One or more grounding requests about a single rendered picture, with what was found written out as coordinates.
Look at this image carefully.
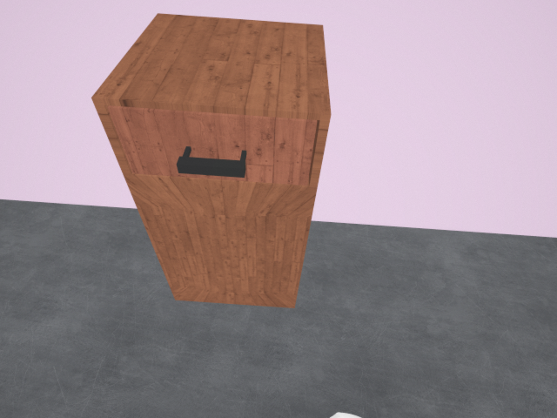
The cabinet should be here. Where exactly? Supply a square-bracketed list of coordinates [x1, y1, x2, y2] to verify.
[91, 13, 332, 308]

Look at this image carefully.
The drawer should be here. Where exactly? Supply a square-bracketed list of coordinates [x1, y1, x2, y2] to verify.
[107, 105, 317, 185]

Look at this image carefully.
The handle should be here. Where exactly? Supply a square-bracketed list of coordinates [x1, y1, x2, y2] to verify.
[177, 146, 246, 178]

